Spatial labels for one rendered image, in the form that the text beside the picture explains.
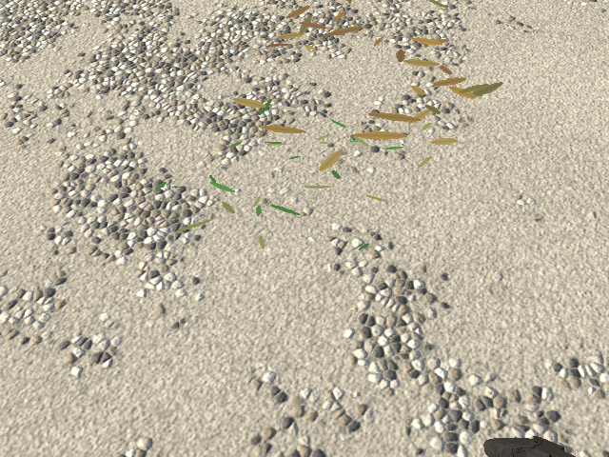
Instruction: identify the right robot hand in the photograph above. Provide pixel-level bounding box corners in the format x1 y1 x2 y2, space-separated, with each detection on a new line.
483 436 576 457

